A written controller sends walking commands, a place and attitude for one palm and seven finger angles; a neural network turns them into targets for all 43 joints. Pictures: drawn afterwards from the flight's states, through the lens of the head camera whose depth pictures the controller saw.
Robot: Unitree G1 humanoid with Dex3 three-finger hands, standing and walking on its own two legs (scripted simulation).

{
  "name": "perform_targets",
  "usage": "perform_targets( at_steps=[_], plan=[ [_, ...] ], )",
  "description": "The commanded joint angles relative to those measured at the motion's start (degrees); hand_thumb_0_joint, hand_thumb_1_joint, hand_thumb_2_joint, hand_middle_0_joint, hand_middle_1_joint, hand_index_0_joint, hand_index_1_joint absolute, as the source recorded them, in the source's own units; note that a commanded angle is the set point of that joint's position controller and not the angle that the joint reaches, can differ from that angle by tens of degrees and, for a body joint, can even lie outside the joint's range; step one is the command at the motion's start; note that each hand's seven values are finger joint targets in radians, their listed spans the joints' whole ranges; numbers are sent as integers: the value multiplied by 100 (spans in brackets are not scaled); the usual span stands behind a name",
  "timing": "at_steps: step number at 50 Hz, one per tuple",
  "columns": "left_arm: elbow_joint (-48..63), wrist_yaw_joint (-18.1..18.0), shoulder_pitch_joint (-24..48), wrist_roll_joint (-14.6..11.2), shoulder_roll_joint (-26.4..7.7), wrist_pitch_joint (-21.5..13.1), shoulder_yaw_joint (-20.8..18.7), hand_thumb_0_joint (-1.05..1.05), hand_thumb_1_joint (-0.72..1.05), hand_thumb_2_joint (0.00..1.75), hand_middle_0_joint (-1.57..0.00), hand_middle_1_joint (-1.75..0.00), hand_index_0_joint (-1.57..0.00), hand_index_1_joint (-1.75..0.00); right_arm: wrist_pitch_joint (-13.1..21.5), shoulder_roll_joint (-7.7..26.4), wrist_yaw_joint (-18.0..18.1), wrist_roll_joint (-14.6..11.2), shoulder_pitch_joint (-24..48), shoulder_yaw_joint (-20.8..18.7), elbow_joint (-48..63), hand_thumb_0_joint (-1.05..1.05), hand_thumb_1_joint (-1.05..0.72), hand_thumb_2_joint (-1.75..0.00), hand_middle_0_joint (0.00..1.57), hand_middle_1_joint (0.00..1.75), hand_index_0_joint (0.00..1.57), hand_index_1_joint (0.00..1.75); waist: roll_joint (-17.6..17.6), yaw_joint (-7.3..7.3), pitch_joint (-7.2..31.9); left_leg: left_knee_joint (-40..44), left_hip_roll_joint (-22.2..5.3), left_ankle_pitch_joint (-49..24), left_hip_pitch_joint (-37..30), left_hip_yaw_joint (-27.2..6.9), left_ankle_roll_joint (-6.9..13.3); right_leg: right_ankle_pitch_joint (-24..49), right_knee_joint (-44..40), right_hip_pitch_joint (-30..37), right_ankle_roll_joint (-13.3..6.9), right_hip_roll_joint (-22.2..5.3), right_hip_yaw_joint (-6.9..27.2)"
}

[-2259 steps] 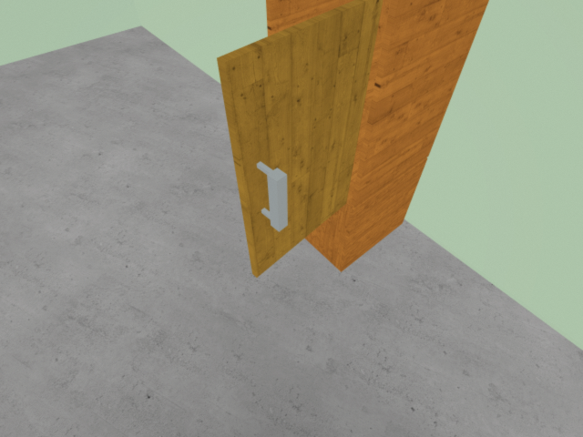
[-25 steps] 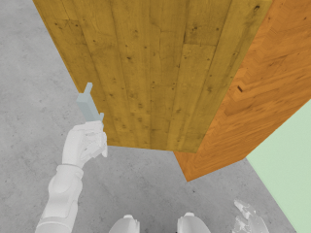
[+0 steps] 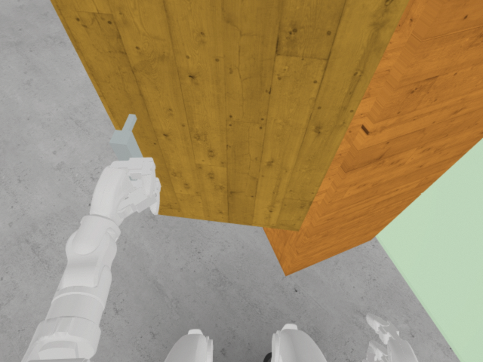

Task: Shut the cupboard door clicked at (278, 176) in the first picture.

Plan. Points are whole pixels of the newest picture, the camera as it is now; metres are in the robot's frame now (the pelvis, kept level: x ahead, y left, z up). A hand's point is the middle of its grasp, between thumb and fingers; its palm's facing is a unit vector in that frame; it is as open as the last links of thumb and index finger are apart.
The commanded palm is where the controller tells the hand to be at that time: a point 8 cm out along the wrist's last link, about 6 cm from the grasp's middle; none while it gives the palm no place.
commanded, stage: push the door shut along its arc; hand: left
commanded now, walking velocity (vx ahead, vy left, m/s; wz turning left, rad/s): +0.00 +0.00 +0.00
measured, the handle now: (138, 156) +0.45 +0.19 +0.04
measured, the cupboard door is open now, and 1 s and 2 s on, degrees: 61 49 32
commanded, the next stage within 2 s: pull the fist back off the door in 1.46 s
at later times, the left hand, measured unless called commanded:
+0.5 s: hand (179, 164) +0.43 +0.11 +0.05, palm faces -0.34 -0.94 -0.05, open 3.1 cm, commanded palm +0.43 +0.16 +0.05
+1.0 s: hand (196, 144) +0.48 +0.09 +0.05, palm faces -0.44 -0.90 -0.06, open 3.0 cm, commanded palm +0.49 +0.13 +0.05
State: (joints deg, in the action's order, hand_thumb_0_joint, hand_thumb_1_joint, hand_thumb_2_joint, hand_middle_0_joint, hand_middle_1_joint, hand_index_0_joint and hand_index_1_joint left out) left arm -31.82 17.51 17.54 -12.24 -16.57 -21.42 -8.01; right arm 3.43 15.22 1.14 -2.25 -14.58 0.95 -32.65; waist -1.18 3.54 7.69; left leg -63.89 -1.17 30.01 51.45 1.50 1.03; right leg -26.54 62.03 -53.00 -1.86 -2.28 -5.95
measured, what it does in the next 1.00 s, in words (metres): stands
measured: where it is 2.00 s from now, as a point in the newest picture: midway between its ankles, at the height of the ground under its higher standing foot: outside the picture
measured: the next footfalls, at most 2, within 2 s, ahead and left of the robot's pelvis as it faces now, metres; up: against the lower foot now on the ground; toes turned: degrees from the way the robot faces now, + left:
none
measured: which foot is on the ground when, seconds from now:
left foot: down 0.00-1.00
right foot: down 0.00-1.00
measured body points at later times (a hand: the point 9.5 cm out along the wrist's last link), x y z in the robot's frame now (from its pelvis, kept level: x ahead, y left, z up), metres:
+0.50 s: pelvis -0.01 +0.02 -0.01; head +0.10 +0.02 +0.43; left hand +0.44 +0.17 +0.05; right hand +0.06 -0.25 -0.12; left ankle +0.01 +0.11 -0.66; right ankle +0.03 -0.10 -0.66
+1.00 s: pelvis -0.01 +0.01 -0.01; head +0.13 +0.01 +0.42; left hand +0.50 +0.14 +0.05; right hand +0.02 -0.26 -0.13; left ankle +0.01 +0.11 -0.66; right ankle +0.03 -0.10 -0.66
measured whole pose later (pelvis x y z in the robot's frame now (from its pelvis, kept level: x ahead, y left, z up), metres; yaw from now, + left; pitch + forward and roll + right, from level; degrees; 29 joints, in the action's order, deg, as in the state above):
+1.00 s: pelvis -0.01 +0.01 -0.01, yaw -1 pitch +23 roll -1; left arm -60.4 26.1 50.0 -7.3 -22.9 -20.2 -9.9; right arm 0.5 15.7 0.6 -1.0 -19.6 1.4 -35.6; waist -1.6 9.9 6.6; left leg -67.2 -1.9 30.2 60.1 2.3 1.8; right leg -25.7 64.5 -61.8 -1.6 -1.6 -5.0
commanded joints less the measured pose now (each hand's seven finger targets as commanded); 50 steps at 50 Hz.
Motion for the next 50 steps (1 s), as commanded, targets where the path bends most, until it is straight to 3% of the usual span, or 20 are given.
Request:
perform_targets(
  at_steps=[1,4,8,12,13,16,21,23,26,28,30,35,37,41,45,46,48,50],
  plan=[
    [922,123,2252,-71,-581,-346,-7,0,90,90,-130,-150,-130,-150,221,812,86,-40,-280,-357,580,0,-90,-90,20,30,20,30,39,278,1977,766,130,-1671,-812,-287,66,1596,-797,1402,52,120,543],
    [494,115,2901,26,-700,-418,-12,0,90,90,-130,-150,-130,-150,198,841,91,-35,-327,-353,455,0,-90,-90,20,30,20,30,120,389,1773,756,132,-1241,-664,-319,76,1112,-846,1119,61,123,560],
    [241,244,3494,146,-839,-521,-1,0,90,90,-130,-150,-130,-150,179,884,83,-26,-450,-375,346,0,-90,-90,20,30,20,30,-192,395,2235,714,140,-1429,-932,-375,71,1183,-728,1021,9,124,538],
    [-91,399,3729,85,-702,-411,81,0,90,90,-130,-150,-130,-150,117,917,55,-27,-543,-382,302,0,-90,-90,20,30,20,30,-392,431,2472,748,105,-1755,-1349,-482,37,1299,-681,784,-26,155,422],
    [-196,415,3740,32,-682,-371,31,0,90,90,-130,-150,-130,-150,96,916,49,-30,-538,-383,309,0,-90,-90,20,30,20,30,-343,401,2473,771,116,-1707,-1318,-483,29,1248,-698,794,-18,156,418],
    [-526,364,4288,69,-807,-382,-36,0,90,90,-130,-150,-130,-150,58,942,72,-28,-622,-362,248,0,-90,-90,20,30,20,30,-126,537,2180,781,104,-1523,-1155,-530,66,1058,-714,597,-23,187,386],
    [-780,246,4393,178,-1032,-540,-306,0,90,90,-130,-150,-130,-150,9,959,24,32,-743,-363,253,0,-90,-90,20,30,20,30,-276,426,2451,791,93,-1818,-1344,-592,25,1142,-574,505,-53,192,352],
    [-893,238,4679,269,-1074,-600,-289,0,90,90,-130,-150,-130,-150,-29,956,1,44,-790,-363,206,0,-90,-90,20,30,20,30,-225,499,2440,780,71,-1759,-1336,-607,15,1095,-561,422,-30,191,362],
    [-883,257,4724,296,-999,-629,-239,0,90,90,-130,-150,-130,-150,-52,964,-27,62,-862,-378,257,0,-90,-90,20,30,20,30,-345,490,2601,772,69,-2000,-1494,-638,12,1199,-507,391,-53,208,334],
    [-1003,293,4912,309,-885,-601,-128,0,90,90,-130,-150,-130,-150,-95,964,-38,63,-882,-380,220,0,-90,-90,20,30,20,30,-266,587,2532,764,47,-1974,-1502,-650,6,1204,-539,295,-29,200,338],
    [-1172,306,4917,309,-808,-519,-100,0,90,90,-130,-150,-130,-150,-127,957,-54,65,-923,-376,219,0,-90,-90,20,30,20,30,-260,585,2496,761,58,-1905,-1441,-635,17,1172,-557,295,-28,213,337],
    [-1698,291,5384,418,-1308,-426,-471,0,90,90,-130,-150,-130,-150,-187,987,-19,91,-1062,-339,160,0,-90,-90,20,30,20,30,6,702,2304,633,95,-1583,-827,-522,100,1112,-565,444,-7,230,410],
    [-1602,333,5651,463,-1462,-482,-539,0,90,90,-130,-150,-130,-150,-179,994,-13,115,-1111,-328,172,0,-90,-90,20,30,20,30,-251,713,2566,554,105,-1810,-970,-518,103,1290,-491,438,-23,235,436],
    [-1434,547,5544,404,-1771,-467,-779,0,90,90,-130,-150,-130,-150,-172,976,-1,131,-1174,-337,232,0,-90,-90,20,30,20,30,-283,632,3137,401,127,-2263,-999,-434,135,1854,-415,919,-23,260,504],
    [-1568,783,5739,384,-1633,-266,-562,0,90,90,-130,-150,-130,-150,-178,971,25,102,-1172,-341,168,0,-90,-90,20,30,20,30,-265,755,2946,354,117,-2081,-845,-391,150,1820,-507,873,-1,273,527],
    [-1453,837,6046,351,-1415,-267,-318,0,90,90,-130,-150,-130,-150,-165,959,35,89,-1208,-325,149,0,-90,-90,20,30,20,30,-390,863,2901,349,113,-2150,-994,-434,165,1803,-478,676,-13,285,490],
    [-1656,864,6212,352,-1320,-170,-227,0,90,90,-130,-150,-130,-150,-161,993,43,98,-1212,-340,65,0,-90,-90,20,30,20,30,-311,950,2666,316,90,-1972,-950,-455,162,1604,-544,431,2,296,479],
    [-1639,861,6421,355,-1340,-153,-223,0,90,90,-130,-150,-130,-150,-126,1004,61,114,-1266,-352,6,0,-90,-90,20,30,20,30,-356,982,2749,266,100,-2018,-1006,-476,171,1591,-519,368,-18,295,464]
  ],
)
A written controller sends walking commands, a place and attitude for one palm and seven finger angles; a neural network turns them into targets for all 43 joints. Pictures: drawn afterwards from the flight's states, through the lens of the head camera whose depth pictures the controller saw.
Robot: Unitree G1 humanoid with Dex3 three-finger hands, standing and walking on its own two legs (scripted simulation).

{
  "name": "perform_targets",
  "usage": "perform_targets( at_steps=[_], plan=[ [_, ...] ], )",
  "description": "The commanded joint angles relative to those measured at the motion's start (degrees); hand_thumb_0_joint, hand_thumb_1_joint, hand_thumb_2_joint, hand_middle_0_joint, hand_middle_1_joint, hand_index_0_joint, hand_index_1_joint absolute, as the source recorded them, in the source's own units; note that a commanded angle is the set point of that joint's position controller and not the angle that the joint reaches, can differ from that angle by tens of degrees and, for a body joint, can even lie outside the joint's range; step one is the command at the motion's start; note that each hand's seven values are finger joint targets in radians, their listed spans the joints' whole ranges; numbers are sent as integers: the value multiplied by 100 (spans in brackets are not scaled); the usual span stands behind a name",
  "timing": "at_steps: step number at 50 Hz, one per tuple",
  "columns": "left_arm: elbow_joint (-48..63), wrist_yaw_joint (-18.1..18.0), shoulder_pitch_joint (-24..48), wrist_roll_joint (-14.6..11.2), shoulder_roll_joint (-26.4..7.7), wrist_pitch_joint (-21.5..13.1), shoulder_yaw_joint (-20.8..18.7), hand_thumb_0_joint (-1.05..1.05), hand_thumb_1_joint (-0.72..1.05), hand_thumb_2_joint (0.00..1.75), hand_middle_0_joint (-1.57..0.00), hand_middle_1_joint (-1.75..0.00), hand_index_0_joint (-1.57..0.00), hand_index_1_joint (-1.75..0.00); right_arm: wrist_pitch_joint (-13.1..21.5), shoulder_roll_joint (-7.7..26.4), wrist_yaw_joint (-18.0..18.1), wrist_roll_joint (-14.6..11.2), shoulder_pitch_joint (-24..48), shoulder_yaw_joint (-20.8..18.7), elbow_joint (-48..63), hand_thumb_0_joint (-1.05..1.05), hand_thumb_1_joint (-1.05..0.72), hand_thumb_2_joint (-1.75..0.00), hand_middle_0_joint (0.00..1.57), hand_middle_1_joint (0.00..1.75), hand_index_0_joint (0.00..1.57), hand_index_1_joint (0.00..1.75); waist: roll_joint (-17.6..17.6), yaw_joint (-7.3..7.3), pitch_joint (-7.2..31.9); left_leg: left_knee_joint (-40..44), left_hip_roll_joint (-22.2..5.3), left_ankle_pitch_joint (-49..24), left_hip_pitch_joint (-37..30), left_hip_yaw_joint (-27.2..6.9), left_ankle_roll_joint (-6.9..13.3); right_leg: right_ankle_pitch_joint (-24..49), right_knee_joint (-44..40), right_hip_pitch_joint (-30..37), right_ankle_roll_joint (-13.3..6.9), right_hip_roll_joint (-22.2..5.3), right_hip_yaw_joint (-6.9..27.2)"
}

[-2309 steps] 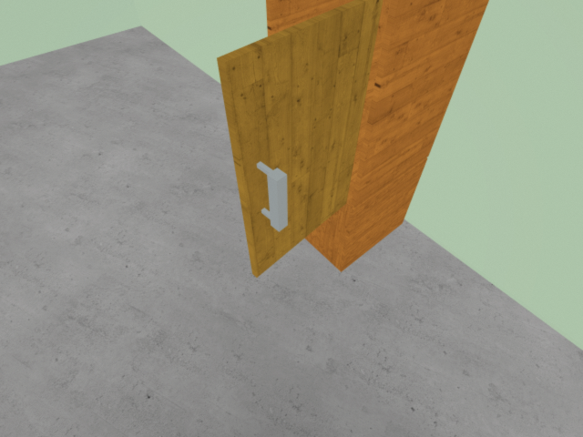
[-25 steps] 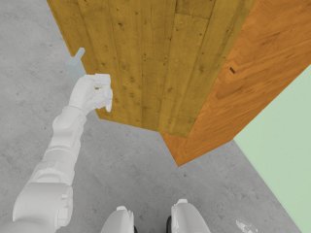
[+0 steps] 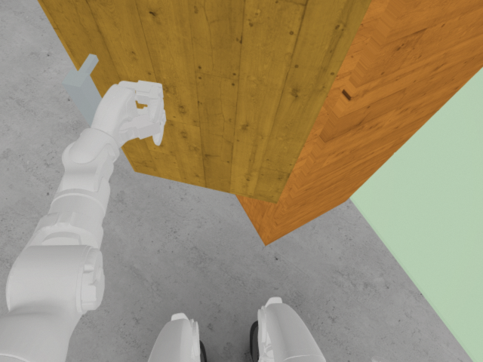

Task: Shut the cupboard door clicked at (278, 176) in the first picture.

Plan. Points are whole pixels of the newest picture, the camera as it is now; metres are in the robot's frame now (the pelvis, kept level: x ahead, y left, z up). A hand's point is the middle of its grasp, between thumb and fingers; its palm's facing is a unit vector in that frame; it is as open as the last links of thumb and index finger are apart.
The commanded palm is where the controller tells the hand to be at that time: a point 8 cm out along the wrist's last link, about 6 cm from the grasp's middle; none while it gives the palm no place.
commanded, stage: push the door shut along its arc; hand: left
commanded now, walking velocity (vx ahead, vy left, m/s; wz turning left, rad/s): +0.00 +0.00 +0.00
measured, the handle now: (102, 103) +0.53 +0.18 +0.06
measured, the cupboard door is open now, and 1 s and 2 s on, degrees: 49 32 32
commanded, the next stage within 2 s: pull the fist back off the door in 0.46 s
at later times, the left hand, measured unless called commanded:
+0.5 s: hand (175, 103) +0.52 +0.07 +0.06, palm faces -0.51 -0.86 -0.04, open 3.5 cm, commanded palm +0.54 +0.09 +0.06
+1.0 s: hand (198, 104) +0.52 +0.03 +0.06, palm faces -0.03 -1.00 -0.02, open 3.1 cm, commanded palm +0.48 +0.09 +0.06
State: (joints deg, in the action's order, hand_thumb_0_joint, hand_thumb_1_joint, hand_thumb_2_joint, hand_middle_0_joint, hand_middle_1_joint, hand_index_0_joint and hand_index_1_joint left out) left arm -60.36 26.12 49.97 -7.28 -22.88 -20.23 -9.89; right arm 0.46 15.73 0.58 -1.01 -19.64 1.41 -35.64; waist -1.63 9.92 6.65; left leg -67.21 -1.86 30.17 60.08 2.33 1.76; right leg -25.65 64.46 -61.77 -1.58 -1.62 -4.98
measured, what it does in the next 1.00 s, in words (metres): stands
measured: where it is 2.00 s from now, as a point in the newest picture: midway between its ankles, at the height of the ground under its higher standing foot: outside the picture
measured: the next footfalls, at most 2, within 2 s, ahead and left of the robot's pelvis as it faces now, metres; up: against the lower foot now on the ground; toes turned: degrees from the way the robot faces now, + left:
none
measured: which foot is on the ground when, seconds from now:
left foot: down 0.00-1.00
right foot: down 0.00-1.00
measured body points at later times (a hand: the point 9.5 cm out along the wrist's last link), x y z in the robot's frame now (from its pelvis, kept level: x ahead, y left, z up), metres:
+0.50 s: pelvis -0.01 +0.00 -0.02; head +0.15 +0.02 +0.40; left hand +0.54 +0.11 +0.07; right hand +0.01 -0.27 -0.13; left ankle +0.01 +0.10 -0.64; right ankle +0.04 -0.11 -0.64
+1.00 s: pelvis +0.01 +0.00 +0.00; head +0.14 -0.01 +0.43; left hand +0.52 +0.08 +0.06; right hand -0.01 -0.24 -0.12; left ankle +0.01 +0.10 -0.64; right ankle +0.04 -0.11 -0.64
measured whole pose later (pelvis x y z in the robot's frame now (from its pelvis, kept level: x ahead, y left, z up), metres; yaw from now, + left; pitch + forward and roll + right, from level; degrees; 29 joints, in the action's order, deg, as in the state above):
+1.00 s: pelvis +0.01 +0.00 +0.00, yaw -2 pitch +24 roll -1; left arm -65.0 -8.9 53.3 1.9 -10.4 -24.0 -14.8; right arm -0.4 12.7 -5.9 3.8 -23.6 0.9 -35.8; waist -3.1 12.2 8.3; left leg -66.0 -2.5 30.5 59.9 4.0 1.8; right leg -25.4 63.7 -62.7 -1.2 -0.7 -3.1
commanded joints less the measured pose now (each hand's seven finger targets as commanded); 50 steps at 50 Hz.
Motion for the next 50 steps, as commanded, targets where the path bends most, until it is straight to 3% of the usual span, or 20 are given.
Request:
perform_targets(
  at_steps=[1,3,6,11,16,20,24,28,29,30,31,34,37,39,42,43,45,46,48,50],
  plan=[
    [1382,56,3390,-197,-426,-282,210,0,90,90,-130,-150,-130,-150,211,925,115,-10,-754,-395,318,0,-90,-90,20,30,20,30,-465,413,2947,553,181,-2179,-2022,-555,120,1601,-722,1124,-58,241,359],
    [1296,95,3398,-183,-635,-240,60,0,90,90,-130,-150,-130,-150,226,969,125,16,-760,-403,243,0,-90,-90,20,30,20,30,-522,380,3048,525,166,-2184,-2090,-576,93,1569,-729,1104,-64,240,348],
    [1104,174,3779,-191,-539,-170,230,0,90,90,-130,-150,-130,-150,271,958,166,5,-762,-371,162,0,-90,-90,20,30,20,30,-405,540,2930,412,196,-1998,-1828,-538,144,1460,-712,1044,-74,261,360],
    [958,222,4229,-158,-828,-54,68,0,90,90,-130,-150,-130,-150,389,997,208,37,-790,-339,112,0,-90,-90,20,30,20,30,-462,611,3039,251,207,-1827,-1554,-511,173,1280,-661,1023,-95,282,411],
    [844,282,4515,-116,-643,63,225,0,90,90,-130,-150,-130,-150,480,1007,191,81,-819,-329,82,0,-90,-90,20,30,20,30,-826,660,3231,168,180,-2002,-1834,-592,147,1215,-520,596,-132,312,316],
    [646,279,4735,-29,-681,255,219,0,90,90,-130,-150,-130,-150,519,1051,195,127,-880,-338,29,0,-90,-90,20,30,20,30,-578,775,3209,94,158,-1837,-1654,-624,148,1063,-508,483,-101,328,281],
    [583,252,5104,55,-709,341,233,0,90,90,-130,-150,-130,-150,573,1079,204,155,-989,-339,-38,0,-90,-90,20,30,20,30,-741,848,3214,74,140,-1808,-1729,-680,140,944,-434,207,-119,348,214],
    [581,248,5379,107,-454,404,405,0,90,90,-130,-150,-130,-150,600,1102,183,184,-1100,-357,-120,0,-90,-90,20,30,20,30,-970,940,3354,49,99,-2077,-2190,-820,122,955,-307,-319,-131,373,105],
    [463,-898,5059,-342,-698,438,-848,0,90,90,-130,-150,-130,-150,638,946,110,210,-1329,-312,-9,0,-90,-90,20,30,20,30,-1225,502,3468,252,60,-1978,-1919,-892,-46,1015,-294,-60,-86,270,171],
    [316,-1455,4555,-154,-401,454,-605,0,90,90,-130,-150,-130,-150,621,921,-33,256,-1347,-299,50,0,-90,-90,20,30,20,30,-1121,492,3457,398,31,-2067,-1938,-975,-114,1056,-309,88,-54,265,128],
    [323,-1753,4204,-111,-145,434,-528,0,90,90,-130,-150,-130,-150,590,901,-130,260,-1344,-331,106,0,-90,-90,20,30,20,30,-1067,443,3520,446,14,-2223,-2072,-1017,-133,1109,-279,57,-40,270,105],
    [890,-2840,4137,14,305,61,-652,0,90,90,-130,-150,-130,-150,476,837,-352,439,-1443,-429,160,0,-90,-90,20,30,20,30,-729,416,3737,398,17,-2589,-2045,-882,-182,1456,-326,365,36,256,97],
    [1572,-3811,3850,643,512,-657,-433,0,90,90,-130,-150,-130,-150,457,787,-595,615,-1514,-523,146,0,-90,-90,20,30,20,30,-852,312,4052,337,-40,-3177,-2428,-863,-303,1758,-263,403,53,300,104],
    [1555,-3923,3539,1042,638,-889,-127,0,90,90,-130,-150,-130,-150,344,782,-706,628,-1573,-581,102,0,-90,-90,20,30,20,30,-571,365,3905,381,-31,-3144,-2375,-750,-259,1931,-371,703,61,308,140],
    [1017,-3765,3157,1346,285,-864,-190,0,90,90,-130,-150,-130,-150,115,834,-704,554,-1605,-583,113,0,-90,-90,20,30,20,30,-320,348,3395,610,38,-2526,-1919,-599,-176,1863,-535,1170,48,298,217],
    [819,-3712,3253,1298,306,-799,-198,0,90,90,-130,-150,-130,-150,51,825,-681,525,-1554,-569,117,0,-90,-90,20,30,20,30,-175,409,3121,683,72,-2134,-1684,-530,-131,1699,-644,1256,61,294,239],
    [635,-3642,3019,1119,106,-701,-485,0,90,90,-130,-150,-130,-150,-19,812,-614,458,-1429,-531,239,0,-90,-90,20,30,20,30,42,271,2830,863,160,-1523,-1261,-392,-84,1390,-829,1651,58,297,321],
    [697,-3636,2975,967,-98,-716,-748,0,90,90,-130,-150,-130,-150,-28,822,-559,436,-1387,-507,312,0,-90,-90,20,30,20,30,71,171,2869,912,188,-1496,-1227,-352,-67,1433,-858,1830,49,294,360],
    [789,-3591,2809,724,-112,-817,-924,0,90,90,-130,-150,-130,-150,-16,761,-504,422,-1261,-477,367,0,-90,-90,20,30,20,30,183,85,2888,961,214,-1567,-1158,-284,-59,1619,-900,2100,63,282,403],
    [1128,-3504,2517,609,155,-1059,-760,0,90,90,-130,-150,-130,-150,22,682,-506,428,-1160,-474,434,0,-90,-90,20,30,20,30,210,-5,3001,965,237,-1755,-1184,-210,-60,1944,-896,2372,67,270,450]
  ],
)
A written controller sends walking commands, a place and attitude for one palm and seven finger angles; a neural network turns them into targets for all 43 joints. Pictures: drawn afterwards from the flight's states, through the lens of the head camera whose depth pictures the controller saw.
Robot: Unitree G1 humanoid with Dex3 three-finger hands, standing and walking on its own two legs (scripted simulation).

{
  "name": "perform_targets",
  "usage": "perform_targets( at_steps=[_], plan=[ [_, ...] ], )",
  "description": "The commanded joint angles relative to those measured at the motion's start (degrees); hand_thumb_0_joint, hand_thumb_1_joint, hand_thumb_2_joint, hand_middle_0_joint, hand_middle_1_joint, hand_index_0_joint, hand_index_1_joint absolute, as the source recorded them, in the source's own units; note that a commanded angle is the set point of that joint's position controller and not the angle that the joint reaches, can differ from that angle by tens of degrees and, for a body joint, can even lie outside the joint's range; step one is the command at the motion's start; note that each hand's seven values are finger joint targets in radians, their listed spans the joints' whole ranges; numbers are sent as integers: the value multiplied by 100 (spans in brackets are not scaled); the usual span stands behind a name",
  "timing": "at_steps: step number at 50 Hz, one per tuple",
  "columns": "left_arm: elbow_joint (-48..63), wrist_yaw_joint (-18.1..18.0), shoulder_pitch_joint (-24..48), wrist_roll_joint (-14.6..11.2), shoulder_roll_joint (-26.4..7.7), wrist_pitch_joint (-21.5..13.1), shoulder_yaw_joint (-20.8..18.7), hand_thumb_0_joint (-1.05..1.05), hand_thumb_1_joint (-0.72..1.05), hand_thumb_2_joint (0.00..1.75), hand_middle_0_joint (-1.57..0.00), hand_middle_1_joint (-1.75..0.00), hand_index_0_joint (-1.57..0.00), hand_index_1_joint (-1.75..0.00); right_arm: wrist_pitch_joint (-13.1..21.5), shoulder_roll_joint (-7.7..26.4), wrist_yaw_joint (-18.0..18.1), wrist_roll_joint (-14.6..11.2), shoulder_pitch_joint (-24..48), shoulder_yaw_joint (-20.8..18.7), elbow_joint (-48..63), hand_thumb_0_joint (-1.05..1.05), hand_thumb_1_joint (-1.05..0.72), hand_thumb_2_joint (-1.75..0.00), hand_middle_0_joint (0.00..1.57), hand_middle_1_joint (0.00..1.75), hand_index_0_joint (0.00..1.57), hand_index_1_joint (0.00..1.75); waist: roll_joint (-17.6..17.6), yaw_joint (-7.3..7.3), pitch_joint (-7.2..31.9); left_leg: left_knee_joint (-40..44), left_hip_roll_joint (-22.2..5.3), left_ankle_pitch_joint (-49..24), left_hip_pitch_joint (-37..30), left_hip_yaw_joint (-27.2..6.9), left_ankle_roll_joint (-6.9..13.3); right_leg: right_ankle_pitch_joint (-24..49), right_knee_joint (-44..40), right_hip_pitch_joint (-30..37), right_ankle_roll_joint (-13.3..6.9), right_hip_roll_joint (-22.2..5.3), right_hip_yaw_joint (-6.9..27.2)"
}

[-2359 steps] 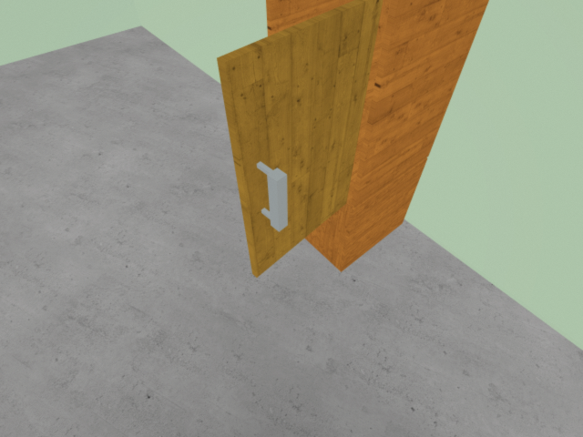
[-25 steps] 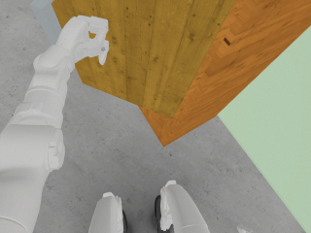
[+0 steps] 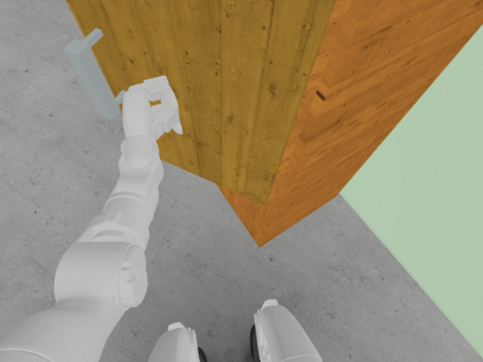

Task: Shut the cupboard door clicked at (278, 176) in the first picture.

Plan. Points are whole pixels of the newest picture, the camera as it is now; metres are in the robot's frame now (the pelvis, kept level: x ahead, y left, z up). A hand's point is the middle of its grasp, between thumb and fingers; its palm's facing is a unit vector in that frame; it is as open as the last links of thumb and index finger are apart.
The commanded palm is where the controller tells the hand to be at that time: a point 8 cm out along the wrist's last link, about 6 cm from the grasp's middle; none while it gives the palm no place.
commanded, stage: pull the fist back off the door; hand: left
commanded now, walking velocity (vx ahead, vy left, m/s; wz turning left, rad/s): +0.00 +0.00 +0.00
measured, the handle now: (103, 76) +0.61 +0.16 +0.05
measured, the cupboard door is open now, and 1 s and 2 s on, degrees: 32 32 32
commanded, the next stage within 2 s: draw the hand back to the body in 0.44 s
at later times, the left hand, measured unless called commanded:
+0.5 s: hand (177, 151) +0.43 +0.04 +0.07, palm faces -0.04 -1.00 -0.07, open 3.1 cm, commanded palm +0.41 +0.10 +0.06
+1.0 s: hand (106, 185) +0.36 +0.12 +0.13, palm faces -0.02 -1.00 -0.01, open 3.1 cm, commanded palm +0.32 +0.18 +0.14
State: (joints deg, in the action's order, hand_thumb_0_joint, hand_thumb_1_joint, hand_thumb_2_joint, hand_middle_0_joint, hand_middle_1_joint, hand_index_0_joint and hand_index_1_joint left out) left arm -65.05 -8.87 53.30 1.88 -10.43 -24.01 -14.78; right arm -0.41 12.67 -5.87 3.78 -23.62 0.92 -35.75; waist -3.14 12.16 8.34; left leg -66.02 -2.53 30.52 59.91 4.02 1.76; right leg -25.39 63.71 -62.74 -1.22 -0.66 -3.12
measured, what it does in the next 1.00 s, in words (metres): rises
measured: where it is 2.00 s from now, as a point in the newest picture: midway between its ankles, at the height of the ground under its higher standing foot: outside the picture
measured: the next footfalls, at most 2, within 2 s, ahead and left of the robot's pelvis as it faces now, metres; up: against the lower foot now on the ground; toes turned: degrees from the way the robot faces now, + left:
none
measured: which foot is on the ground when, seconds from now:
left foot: down 0.00-1.00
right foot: down 0.00-1.00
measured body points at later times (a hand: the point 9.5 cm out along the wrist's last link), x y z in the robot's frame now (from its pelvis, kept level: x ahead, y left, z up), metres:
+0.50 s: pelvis +0.00 -0.02 +0.01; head +0.09 -0.03 +0.45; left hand +0.42 +0.10 +0.08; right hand +0.11 -0.27 -0.11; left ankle +0.00 +0.10 -0.64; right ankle +0.04 -0.11 -0.64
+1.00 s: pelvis +0.02 -0.01 +0.06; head +0.06 -0.02 +0.51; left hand +0.35 +0.17 +0.13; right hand +0.15 -0.27 -0.04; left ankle +0.00 +0.10 -0.64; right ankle +0.04 -0.11 -0.64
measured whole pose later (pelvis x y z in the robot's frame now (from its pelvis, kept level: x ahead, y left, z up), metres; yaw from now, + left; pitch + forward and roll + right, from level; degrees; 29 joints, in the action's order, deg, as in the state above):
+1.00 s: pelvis +0.02 -0.01 +0.06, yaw +1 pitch +10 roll +0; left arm -21.2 4.1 8.5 -10.5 -9.7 -17.7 -3.0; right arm 0.0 15.3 1.0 -2.9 -16.9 0.0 -31.4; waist -1.5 2.8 5.6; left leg -46.9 -1.4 24.6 32.1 3.3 0.7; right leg -21.3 46.5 -35.1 -1.7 -0.6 -3.8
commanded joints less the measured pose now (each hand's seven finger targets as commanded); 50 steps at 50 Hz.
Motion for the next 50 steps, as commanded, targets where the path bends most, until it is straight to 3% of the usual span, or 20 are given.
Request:
perform_targets(
  at_steps=[1,5,7,8,10,11,14,17,22,25,28,29,31,33,35,38,41,44,47,50],
  plan=[
    [1784,65,1972,-320,-906,-835,-120,0,90,90,-130,-150,-130,-150,138,957,133,-68,-739,-438,514,0,-90,-90,20,30,20,30,301,-274,2900,828,307,-1979,-1311,-368,-60,2130,-770,2493,20,183,271],
    [1776,348,1101,-142,-296,-1022,579,0,90,90,-130,-150,-130,-150,82,934,70,-99,-660,-535,416,0,-90,-90,20,30,20,30,298,-254,2657,803,286,-2024,-1406,-289,-75,2284,-828,2420,19,154,282],
    [1687,507,599,-198,41,-867,891,0,90,90,-130,-150,-130,-150,17,958,67,-174,-634,-578,449,0,-90,-90,20,30,20,30,380,-264,2460,867,287,-1968,-1513,-267,-76,2200,-936,2375,14,155,255],
    [1704,554,719,-284,137,-764,999,0,90,90,-130,-150,-130,-150,-18,976,87,-204,-587,-588,435,0,-90,-90,20,30,20,30,492,-176,2294,898,284,-1810,-1484,-260,-61,2061,-1022,2331,29,145,255],
    [2115,604,807,-474,316,-659,1176,0,90,90,-130,-150,-130,-150,-47,967,138,-263,-449,-597,504,0,-90,-90,20,30,20,30,439,-197,2299,961,316,-1655,-1563,-244,-48,1865,-1142,2399,30,123,281],
    [2400,593,892,-551,308,-667,1194,0,90,90,-130,-150,-130,-150,-32,953,181,-286,-379,-596,554,0,-90,-90,20,30,20,30,212,-254,2351,960,320,-1712,-1743,-261,-58,1855,-1113,2338,2,116,259],
    [3191,396,1091,-675,236,-910,1138,0,90,90,-130,-150,-130,-150,47,902,256,-269,-181,-588,527,0,-90,-90,20,30,20,30,130,-310,2662,942,324,-1870,-2022,-321,-55,1995,-1066,2446,22,93,265],
    [3609,181,748,-528,-116,-1228,939,0,90,90,-130,-150,-130,-150,127,857,305,-227,-35,-565,495,0,-90,-90,20,30,20,30,60,-452,2947,894,340,-2103,-2060,-318,-60,2372,-894,2710,27,70,329],
    [2582,83,165,-107,-79,-1106,1093,0,90,90,-130,-150,-130,-150,72,839,275,-213,168,-502,456,0,-90,-90,20,30,20,30,515,-396,2013,944,361,-1392,-1326,-272,-49,1794,-1001,2488,69,17,385],
    [2021,143,37,-249,-92,-736,965,0,90,90,-130,-150,-130,-150,11,875,309,-287,275,-471,554,0,-90,-90,20,30,20,30,800,-395,1728,1035,394,-924,-1048,-200,-45,1170,-1309,2545,85,-17,514],
    [2117,285,612,-576,-97,-607,850,0,90,90,-130,-150,-130,-150,52,871,381,-327,326,-418,582,0,-90,-90,20,30,20,30,825,-358,1926,1010,428,-847,-1009,-196,-39,963,-1409,2694,103,-40,612],
    [2428,311,432,-671,-429,-659,499,0,90,90,-130,-150,-130,-150,72,891,408,-336,345,-433,660,0,-90,-90,20,30,20,30,844,-560,2241,1041,442,-949,-1074,-173,-39,1018,-1426,2997,90,-34,673],
    [3348,422,166,-792,-721,-846,322,0,90,90,-130,-150,-130,-150,119,887,467,-351,422,-433,862,0,-90,-90,20,30,20,30,614,-807,2965,1173,439,-1460,-1492,-159,-27,1783,-1280,3616,54,-6,644],
    [4207,577,-226,-811,-743,-987,439,0,90,90,-130,-150,-130,-150,169,810,481,-385,418,-444,920,0,-90,-90,20,30,20,30,339,-936,3573,1279,417,-2054,-1983,-131,-35,2706,-1149,4098,46,24,570],
    [4507,742,-907,-789,-657,-909,647,0,90,90,-130,-150,-130,-150,173,769,478,-434,436,-433,969,0,-90,-90,20,30,20,30,394,-952,3309,1420,398,-2127,-2097,-99,-29,2845,-1281,4228,62,36,523],
    [4361,1003,-1730,-846,-434,-412,974,0,90,90,-130,-150,-130,-150,110,824,520,-558,453,-431,1010,0,-90,-90,20,30,20,30,736,-809,2092,1792,345,-1669,-2105,-107,-9,2181,-1786,3921,115,47,457],
    [4429,1222,-2176,-1147,-294,170,1086,0,90,90,-130,-150,-130,-150,111,880,629,-680,664,-386,1146,0,-90,-90,20,30,20,30,909,-793,1130,2125,363,-1166,-2226,-77,12,1148,-2420,3747,138,-2,506],
    [5026,1323,-2306,-1330,-423,369,988,0,90,90,-130,-150,-130,-150,177,878,724,-721,825,-341,1198,0,-90,-90,20,30,20,30,831,-874,1008,2361,364,-1181,-2606,-123,24,1002,-2596,3823,114,0,421],
    [5965,1271,-2670,-1322,-614,196,884,0,90,90,-130,-150,-130,-150,317,796,760,-704,963,-291,1269,0,-90,-90,20,30,20,30,246,-1043,1305,2548,340,-1636,-3130,-201,15,1625,-2435,4159,35,31,280],
    [6523,1261,-3348,-1284,-886,88,659,0,90,90,-124,-144,-124,-144,438,764,748,-692,1055,-279,1309,0,-90,-90,20,30,20,30,238,-1170,1399,2648,307,-2046,-3364,-247,-8,2097,-2336,4418,11,55,181]
  ],
)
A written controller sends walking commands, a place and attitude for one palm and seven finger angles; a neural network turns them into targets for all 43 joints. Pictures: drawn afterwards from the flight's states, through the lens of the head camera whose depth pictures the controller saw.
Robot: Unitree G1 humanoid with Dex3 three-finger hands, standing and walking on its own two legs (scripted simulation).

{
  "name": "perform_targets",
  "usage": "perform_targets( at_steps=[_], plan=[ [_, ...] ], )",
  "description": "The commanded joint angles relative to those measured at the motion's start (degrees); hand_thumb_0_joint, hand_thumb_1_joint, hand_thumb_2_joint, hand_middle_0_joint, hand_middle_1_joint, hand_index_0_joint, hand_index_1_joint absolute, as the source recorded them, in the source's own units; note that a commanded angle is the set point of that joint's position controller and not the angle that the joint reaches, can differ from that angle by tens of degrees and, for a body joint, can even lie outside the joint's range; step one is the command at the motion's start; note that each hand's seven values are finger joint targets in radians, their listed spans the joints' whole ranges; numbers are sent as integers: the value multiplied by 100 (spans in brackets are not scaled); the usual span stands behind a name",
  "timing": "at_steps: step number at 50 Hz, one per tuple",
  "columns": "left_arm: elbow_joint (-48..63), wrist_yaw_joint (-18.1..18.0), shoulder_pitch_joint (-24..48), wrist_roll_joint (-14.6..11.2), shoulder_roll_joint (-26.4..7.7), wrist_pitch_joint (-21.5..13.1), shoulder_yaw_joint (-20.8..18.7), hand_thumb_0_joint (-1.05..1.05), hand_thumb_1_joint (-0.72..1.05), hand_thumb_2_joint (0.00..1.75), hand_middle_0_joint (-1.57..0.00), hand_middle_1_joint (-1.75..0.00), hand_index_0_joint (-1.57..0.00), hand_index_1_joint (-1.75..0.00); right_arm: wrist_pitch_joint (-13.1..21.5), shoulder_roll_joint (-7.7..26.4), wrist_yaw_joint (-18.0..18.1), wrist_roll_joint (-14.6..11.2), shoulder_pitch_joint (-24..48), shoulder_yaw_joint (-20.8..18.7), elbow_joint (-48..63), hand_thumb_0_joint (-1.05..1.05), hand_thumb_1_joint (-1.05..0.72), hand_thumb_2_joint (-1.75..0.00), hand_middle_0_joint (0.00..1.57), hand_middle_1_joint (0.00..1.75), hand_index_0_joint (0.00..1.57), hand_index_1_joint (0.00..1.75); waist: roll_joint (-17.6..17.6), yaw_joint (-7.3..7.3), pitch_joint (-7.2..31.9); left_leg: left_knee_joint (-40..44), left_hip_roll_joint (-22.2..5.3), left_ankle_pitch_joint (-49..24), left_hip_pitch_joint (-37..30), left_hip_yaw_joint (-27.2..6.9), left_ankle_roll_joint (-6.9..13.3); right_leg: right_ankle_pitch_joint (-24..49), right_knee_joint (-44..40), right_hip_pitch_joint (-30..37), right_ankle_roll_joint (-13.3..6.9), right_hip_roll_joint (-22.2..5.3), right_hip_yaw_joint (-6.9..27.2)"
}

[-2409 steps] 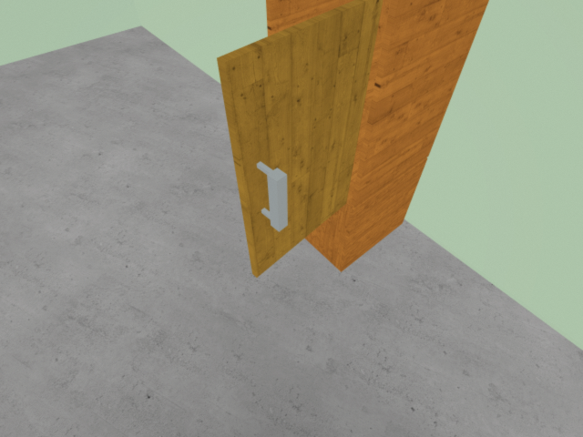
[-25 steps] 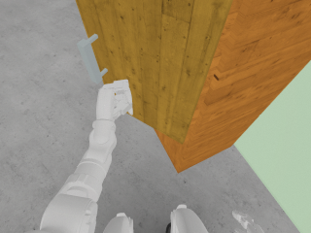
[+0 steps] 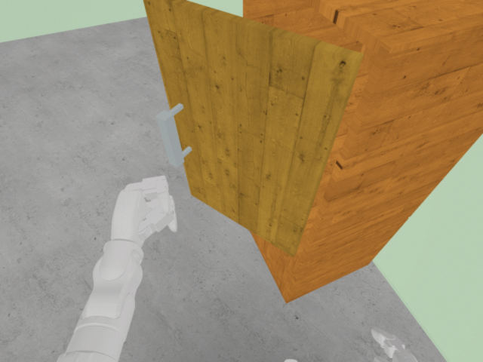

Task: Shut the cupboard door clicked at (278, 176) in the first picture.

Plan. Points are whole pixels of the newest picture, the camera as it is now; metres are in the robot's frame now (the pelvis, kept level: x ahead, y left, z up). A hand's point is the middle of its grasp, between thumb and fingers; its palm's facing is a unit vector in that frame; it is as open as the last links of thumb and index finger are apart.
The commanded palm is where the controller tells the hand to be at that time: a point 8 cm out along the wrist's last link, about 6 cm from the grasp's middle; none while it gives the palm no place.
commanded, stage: draw the hand back to the body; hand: left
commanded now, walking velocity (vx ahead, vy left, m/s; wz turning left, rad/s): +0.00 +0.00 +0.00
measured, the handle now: (177, 135) +0.60 +0.16 +0.00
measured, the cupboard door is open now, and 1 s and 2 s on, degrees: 32 32 32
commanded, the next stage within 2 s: step back with the hand held close in 1.14 s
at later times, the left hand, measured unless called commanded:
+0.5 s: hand (49, 235) +0.26 +0.24 +0.15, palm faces +0.28 -0.91 -0.30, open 4.1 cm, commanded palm +0.21 +0.29 +0.17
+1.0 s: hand out of the picture +0.20 +0.29 +0.18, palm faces +0.48 -0.79 -0.38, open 7.2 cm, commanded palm +0.15 +0.33 +0.21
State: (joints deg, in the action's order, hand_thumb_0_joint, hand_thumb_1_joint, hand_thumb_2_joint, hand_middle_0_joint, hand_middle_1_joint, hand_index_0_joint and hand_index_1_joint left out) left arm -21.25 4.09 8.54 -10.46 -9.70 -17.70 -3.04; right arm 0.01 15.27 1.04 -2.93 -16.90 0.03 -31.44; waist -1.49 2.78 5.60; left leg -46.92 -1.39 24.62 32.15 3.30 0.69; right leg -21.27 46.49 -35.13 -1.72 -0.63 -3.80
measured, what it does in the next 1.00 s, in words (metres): stands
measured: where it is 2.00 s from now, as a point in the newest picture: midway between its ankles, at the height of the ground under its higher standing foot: outside the picture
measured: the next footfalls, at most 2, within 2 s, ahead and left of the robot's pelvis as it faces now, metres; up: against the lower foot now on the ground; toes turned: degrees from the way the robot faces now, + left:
none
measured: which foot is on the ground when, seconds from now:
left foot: down 0.00-1.00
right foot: down 0.00-1.00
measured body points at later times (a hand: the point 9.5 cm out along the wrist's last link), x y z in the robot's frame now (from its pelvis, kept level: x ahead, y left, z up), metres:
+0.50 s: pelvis +0.03 +0.03 +0.04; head +0.02 +0.01 +0.49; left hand +0.24 +0.29 +0.17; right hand +0.23 -0.16 -0.04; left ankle -0.01 +0.11 -0.70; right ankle +0.02 -0.10 -0.70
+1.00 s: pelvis +0.01 +0.02 +0.04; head +0.00 +0.00 +0.49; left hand +0.17 +0.33 +0.21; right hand +0.20 -0.20 -0.05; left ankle -0.01 +0.11 -0.70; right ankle +0.02 -0.10 -0.70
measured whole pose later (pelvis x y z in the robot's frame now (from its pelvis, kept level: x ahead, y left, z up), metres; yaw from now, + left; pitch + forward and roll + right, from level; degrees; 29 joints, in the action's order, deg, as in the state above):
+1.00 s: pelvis +0.01 +0.02 +0.04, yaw +1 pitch -4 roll -1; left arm 20.3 -6.5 -25.7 -4.1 -18.5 -3.6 -19.1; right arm 5.0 13.6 3.7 -0.6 -11.8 1.1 -36.1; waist -3.6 -3.9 -1.0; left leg -24.5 0.9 16.1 4.6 2.7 2.3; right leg -12.9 23.6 -6.7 0.4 -1.6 -4.4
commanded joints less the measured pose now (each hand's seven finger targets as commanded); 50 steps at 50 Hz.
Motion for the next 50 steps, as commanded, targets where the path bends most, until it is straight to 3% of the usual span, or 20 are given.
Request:
perform_targets(
  at_steps=[1,3,4,5,6,8,10,12,15,16,24,27,29,31,38,41,43,46,50],
  plan=[
    [2223,-6,897,-31,-1001,-503,-518,0,90,90,-122,-141,-122,-141,415,511,63,-15,391,-188,886,0,-90,-90,20,30,20,30,99,-224,1637,764,185,-1548,-644,-177,111,1792,-628,1726,67,54,247],
    [2480,102,489,-54,-924,-343,-448,0,90,90,-116,-135,-116,-135,464,485,39,-49,511,-177,939,0,-90,-90,20,30,20,30,-138,-250,1439,875,176,-1658,-789,-172,88,1905,-684,1740,54,49,198],
    [2634,-274,112,433,-1168,36,-174,0,90,90,-113,-132,-113,-132,289,342,174,-34,657,-224,934,0,-90,-90,20,30,20,30,-48,-345,1445,1204,145,-1663,-1050,-165,87,1749,-1079,2133,39,-115,432],
    [2902,-455,9,465,-979,279,-103,0,90,90,-111,-129,-111,-129,231,316,248,-36,710,-188,1028,0,-90,-90,20,30,20,30,11,-236,1073,1311,131,-1710,-1173,-150,101,1799,-1250,2090,57,-122,382],
    [3097,-528,-192,472,-1010,438,-145,0,90,90,-108,-126,-108,-126,241,331,288,-23,717,-189,1058,0,-90,-90,20,30,20,30,123,-252,1002,1352,128,-1778,-1199,-174,106,1859,-1324,2155,75,-124,365],
    [3401,-667,-379,555,-1014,668,-118,0,90,90,-102,-120,-102,-120,204,326,350,0,819,-130,1006,0,-90,-90,20,30,20,30,-69,-260,773,1516,87,-2051,-1520,-189,100,2055,-1426,2239,52,-107,286],
    [3601,-775,-589,607,-993,872,-100,0,90,90,-97,-114,-97,-114,210,301,384,26,906,-57,1005,0,-90,-90,20,30,20,30,-50,-256,500,1725,46,-2093,-1757,-269,82,1926,-1580,2242,37,-80,197],
    [3778,-855,-757,625,-1162,1026,-294,0,90,90,-92,-108,-92,-108,217,311,442,60,961,-23,983,0,-90,-90,20,30,20,30,186,-293,400,1887,33,-2239,-1949,-267,105,2044,-1751,2439,49,-73,178],
    [4168,-946,-861,672,-1143,1152,-335,0,90,90,-83,-99,-83,-99,280,281,455,96,1037,33,954,0,-90,-90,20,30,20,30,-85,-316,333,2108,-7,-2497,-2278,-359,50,1966,-1897,2584,27,-59,120],
    [4346,-977,-928,681,-1311,1189,-468,0,90,90,-81,-96,-81,-96,318,308,462,121,1043,40,927,0,-90,-90,20,30,20,30,-139,-370,391,2150,-5,-2676,-2387,-344,60,2081,-1969,2717,23,-65,126],
    [5123,-1068,-1997,702,-1516,1326,-1051,0,90,90,-58,-72,-58,-72,491,268,348,203,1098,66,828,0,-90,-90,20,30,20,30,-272,-509,250,2413,-79,-3647,-2731,-443,-145,2352,-2191,3100,32,-26,34],
    [5080,-1068,-2407,681,-1635,1341,-1379,0,90,90,-50,-63,-50,-63,487,278,312,216,1138,42,775,0,-90,-90,20,30,20,30,-69,-554,-22,2502,-70,-3437,-2585,-412,-140,2282,-2302,3153,34,-16,30],
    [5366,-1082,-2451,683,-1808,1293,-1633,0,90,90,-45,-57,-45,-57,515,283,301,224,1151,9,749,0,-90,-90,20,30,20,30,-305,-577,82,2505,-61,-3460,-2642,-396,-157,2298,-2309,3218,38,-19,39],
    [5357,-1090,-2753,649,-1958,1286,-1894,0,90,90,-39,-51,-39,-51,543,303,295,230,1178,-8,714,0,-90,-90,20,30,20,30,-174,-626,-43,2523,-56,-3392,-2556,-374,-122,2306,-2379,3261,42,-15,45],
    [5891,-1169,-3100,593,-2381,1071,-2638,0,90,90,-20,-30,-20,-30,717,297,306,194,1207,-80,632,0,-90,-90,20,30,20,30,-410,-694,33,2583,-20,-3013,-2476,-358,-115,2100,-2403,3363,41,-2,66],
    [5405,-1127,-3079,625,-1838,1119,-2127,0,90,90,-20,-30,-20,-30,774,366,288,200,1172,-105,513,0,-90,-90,20,30,20,30,-179,-571,-530,2686,-32,-2508,-2372,-315,-70,1727,-2551,2984,64,-14,44],
    [5260,-1135,-2899,625,-1842,1113,-2089,0,90,90,-20,-30,-20,-30,778,417,299,196,1163,-130,483,0,-90,-90,20,30,20,30,-76,-542,-704,2739,-22,-2091,-2301,-328,-21,1451,-2591,2861,74,-18,69],
    [5212,-1165,-2834,650,-2018,1065,-2220,0,90,90,-20,-30,-20,-30,795,446,340,206,1164,-148,451,0,-90,-90,20,30,20,30,7,-588,-584,2791,19,-1838,-2306,-339,32,1268,-2616,2950,66,-17,87],
    [5606,-1201,-2817,652,-2174,965,-2363,0,90,90,-20,-30,-20,-30,878,365,360,232,1230,-125,484,0,-90,-90,20,30,20,30,-301,-669,-96,2739,78,-1979,-2401,-313,45,1458,-2551,3260,53,-41,134]
  ],
)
